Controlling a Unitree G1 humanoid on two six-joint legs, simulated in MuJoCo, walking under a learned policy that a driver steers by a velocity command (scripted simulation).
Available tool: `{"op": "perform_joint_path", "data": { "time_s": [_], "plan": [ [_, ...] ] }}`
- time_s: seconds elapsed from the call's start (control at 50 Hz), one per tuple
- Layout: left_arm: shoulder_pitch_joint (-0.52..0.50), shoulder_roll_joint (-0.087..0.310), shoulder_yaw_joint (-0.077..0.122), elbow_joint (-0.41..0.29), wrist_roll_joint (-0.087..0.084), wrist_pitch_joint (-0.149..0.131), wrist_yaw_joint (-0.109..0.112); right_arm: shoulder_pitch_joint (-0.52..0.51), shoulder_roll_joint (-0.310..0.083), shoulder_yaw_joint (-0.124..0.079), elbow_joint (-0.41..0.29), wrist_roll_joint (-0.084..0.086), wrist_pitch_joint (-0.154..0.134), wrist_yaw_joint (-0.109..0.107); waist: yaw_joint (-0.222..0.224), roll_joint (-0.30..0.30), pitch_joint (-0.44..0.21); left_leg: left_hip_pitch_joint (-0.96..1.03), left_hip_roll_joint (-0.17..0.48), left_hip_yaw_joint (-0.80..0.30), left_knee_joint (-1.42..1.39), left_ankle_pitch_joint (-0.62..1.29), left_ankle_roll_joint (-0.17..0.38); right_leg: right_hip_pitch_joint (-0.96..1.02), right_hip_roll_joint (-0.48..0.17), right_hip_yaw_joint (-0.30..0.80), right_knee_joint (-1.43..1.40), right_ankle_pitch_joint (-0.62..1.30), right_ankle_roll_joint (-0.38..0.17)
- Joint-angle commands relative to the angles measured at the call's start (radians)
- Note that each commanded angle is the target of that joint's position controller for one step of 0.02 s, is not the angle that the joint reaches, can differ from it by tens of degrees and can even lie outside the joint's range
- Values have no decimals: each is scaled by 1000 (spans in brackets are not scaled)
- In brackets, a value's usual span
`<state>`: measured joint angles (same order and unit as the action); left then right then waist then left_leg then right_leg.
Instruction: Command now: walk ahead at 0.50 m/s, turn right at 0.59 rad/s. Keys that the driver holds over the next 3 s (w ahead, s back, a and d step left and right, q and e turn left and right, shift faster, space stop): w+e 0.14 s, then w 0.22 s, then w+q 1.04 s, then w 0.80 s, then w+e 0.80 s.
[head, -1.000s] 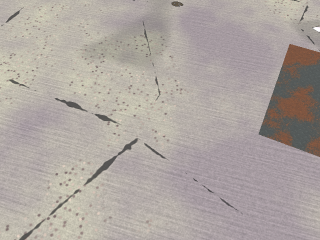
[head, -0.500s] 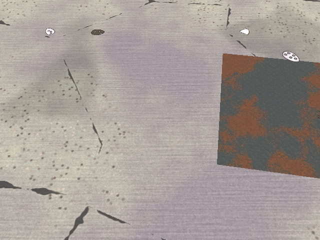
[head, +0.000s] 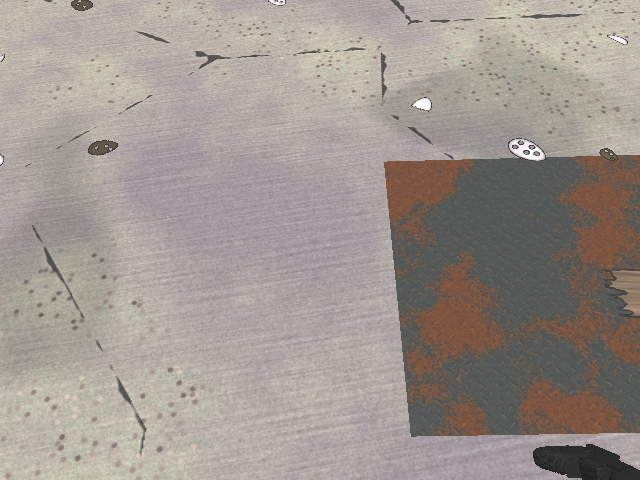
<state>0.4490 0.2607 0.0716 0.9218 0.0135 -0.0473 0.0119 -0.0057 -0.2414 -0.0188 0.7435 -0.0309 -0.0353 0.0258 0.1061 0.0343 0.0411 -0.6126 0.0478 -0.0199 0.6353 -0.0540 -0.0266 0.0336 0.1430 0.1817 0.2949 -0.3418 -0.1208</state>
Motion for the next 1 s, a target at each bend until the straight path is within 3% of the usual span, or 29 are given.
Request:
{"op": "perform_joint_path", "data": {
  "time_s": [0.02,0.04,0.06,0.08,0.1,0.12,0.14,0.16,0.2,0.24,0.28,0.38,0.44,0.5,0.52,0.54,0.56,0.58,0.6,0.62,0.64,0.68,0.76,0.86,0.96,1.0],
  "plan": [
    [-35,187,39,-63,6,-12,11,12,-125,-29,-74,8,-32,-9,-88,-123,-24,188,-60,10,-108,-67,41,-46,-259,170,104,778,-50],
    [-56,197,41,-70,5,-17,4,137,-154,-42,-36,9,-40,-20,-139,-105,-87,357,-86,23,-136,-85,61,-77,-228,158,229,859,-29],
    [-74,187,39,-78,-5,-26,-7,286,-188,-55,-6,0,-54,-34,-216,-55,-176,586,-21,-26,-181,-71,92,-177,-165,116,435,766,-7],
    [-44,91,13,-114,-11,-35,-13,442,-267,-70,-6,-23,-55,-53,-248,75,-340,815,250,-291,-190,-255,133,-312,-97,29,726,338,8],
    [89,54,8,-138,-37,-27,-11,369,-324,-84,-16,-30,-40,-49,-137,313,-394,924,434,-767,-346,-304,250,-591,25,-54,934,-248,30],
    [47,136,16,-98,2,-7,-2,289,-214,-70,-33,-11,-28,-43,-121,106,-243,778,389,-716,-358,-451,241,-664,-83,-50,1005,-148,23],
    [-32,138,18,-104,9,-1,-14,227,-130,-49,-42,-2,-27,-40,-122,7,-114,634,329,-526,-377,-417,217,-652,-117,-67,970,-46,29],
    [-65,113,14,-111,11,1,-23,213,-101,-40,-31,-5,-30,-36,-112,-12,-59,547,275,-395,-401,-279,199,-625,-142,-75,928,1,37],
    [-69,85,8,-114,26,18,-40,245,-95,-35,5,0,-46,-34,-93,60,-31,464,207,-232,-429,-101,179,-575,-165,-83,877,23,51],
    [-79,69,3,-122,26,29,-48,289,-99,-37,33,10,-70,-22,-86,69,-42,464,201,-170,-440,45,195,-579,-155,-82,851,37,56],
    [-136,61,-3,-142,27,31,-54,311,-109,-40,52,13,-82,-15,-87,65,-27,477,202,-119,-473,71,211,-637,-160,-77,799,87,66],
    [-347,32,-34,-210,29,18,-71,361,-113,-40,97,21,-74,-9,-116,55,11,470,144,8,-506,121,198,-625,-192,-176,487,257,96],
    [-443,27,-47,-236,24,8,-70,429,-144,-47,128,23,-66,-8,-147,56,15,487,152,-11,-474,192,199,-541,-183,-236,350,258,99],
    [-435,55,-42,-241,20,-5,-54,449,-178,-57,146,16,-52,-13,-131,62,9,549,186,-61,-395,274,192,-477,-160,-236,273,180,79],
    [-379,65,-37,-225,23,-13,-47,444,-182,-58,150,17,-47,-14,-101,59,-13,553,180,-63,-327,335,182,-394,-141,-238,224,161,69],
    [-258,87,-25,-183,34,-25,-36,442,-170,-54,154,23,-43,-14,-45,18,-74,521,135,-28,-173,382,162,-222,-129,-233,148,191,49],
    [-95,149,-5,-144,55,-38,-21,433,-132,-43,133,31,-46,-13,19,-53,-192,387,77,10,53,223,139,18,-254,-105,128,133,10],
    [-1,263,23,-142,71,-36,-5,491,-8,-14,80,54,-48,-10,17,-272,-333,58,-58,97,387,-315,91,316,-568,285,72,60,-79],
    [-6,243,26,-137,33,-20,-3,484,-107,-43,98,35,-33,-23,19,-222,-337,-27,-73,9,534,-476,106,227,-605,434,-8,10,-117],
    [-96,167,4,-148,24,-18,-4,435,-124,-53,96,27,-24,-23,-24,-145,-188,-59,-17,-34,562,-406,118,109,-550,290,-26,-21,-93],
    [-163,103,-11,-152,18,-24,-8,405,-99,-50,96,29,-22,-15,-51,-131,-96,-47,15,-30,529,-333,114,-4,-497,168,-66,32,-69],
    [-203,52,-25,-143,11,-38,-5,403,-82,-55,105,9,0,-3,-99,-156,-26,13,44,-23,482,-269,96,-130,-425,6,-119,152,-20],
    [-164,69,-13,-111,2,-69,-2,337,-48,-57,77,0,29,19,-125,-113,-11,-38,53,-10,479,-157,69,-137,-415,-138,-160,325,-31],
    [-116,66,-11,-74,7,-69,-2,168,-32,-45,13,-1,32,37,-104,-107,35,-88,54,27,276,13,54,-118,-387,-290,-164,405,-28],
    [-51,113,2,-40,8,-57,6,22,-39,-32,-50,-8,29,53,-66,-101,64,-16,25,120,55,7,105,-28,-416,-376,-127,519,-8],
    [-40,131,6,-29,10,-45,11,19,-51,-37,-61,-11,29,50,-74,-107,51,30,-15,156,12,-75,140,35,-424,-411,-44,730,6]
  ]
}}
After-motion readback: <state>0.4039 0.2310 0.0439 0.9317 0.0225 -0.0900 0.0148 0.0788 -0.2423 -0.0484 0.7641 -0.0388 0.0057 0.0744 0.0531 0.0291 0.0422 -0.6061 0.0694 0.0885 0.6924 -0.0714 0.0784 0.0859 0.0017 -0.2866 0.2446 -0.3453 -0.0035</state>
